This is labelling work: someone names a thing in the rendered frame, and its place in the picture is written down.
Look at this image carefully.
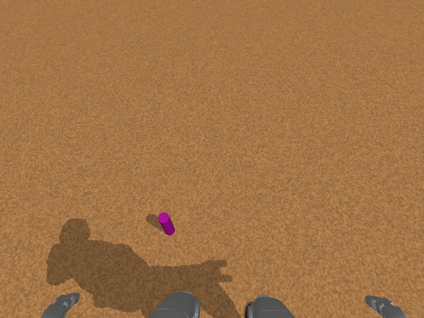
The right robot hand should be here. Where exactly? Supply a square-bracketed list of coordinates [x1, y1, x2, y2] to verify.
[365, 295, 408, 318]

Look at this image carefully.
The left robot hand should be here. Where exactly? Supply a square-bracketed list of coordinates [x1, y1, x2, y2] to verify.
[41, 293, 80, 318]

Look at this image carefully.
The can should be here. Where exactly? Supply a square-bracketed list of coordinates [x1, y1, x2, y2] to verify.
[158, 213, 175, 235]

